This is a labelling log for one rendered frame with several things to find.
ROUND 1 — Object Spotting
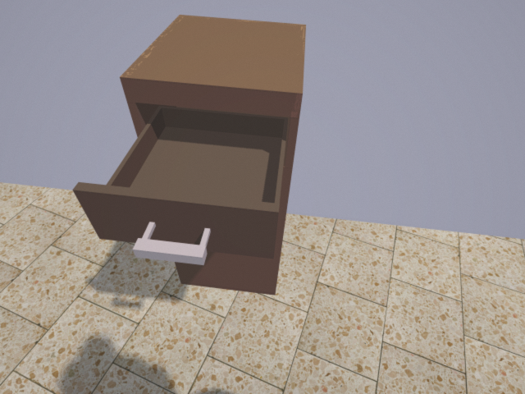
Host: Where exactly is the drawer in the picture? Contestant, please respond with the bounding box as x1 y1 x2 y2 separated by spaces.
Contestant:
73 106 288 259

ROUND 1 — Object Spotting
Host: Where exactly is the handle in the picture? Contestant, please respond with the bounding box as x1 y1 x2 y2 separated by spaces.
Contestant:
133 222 211 265

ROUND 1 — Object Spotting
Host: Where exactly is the cabinet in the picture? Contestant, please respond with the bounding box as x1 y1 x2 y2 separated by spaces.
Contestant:
120 15 306 295

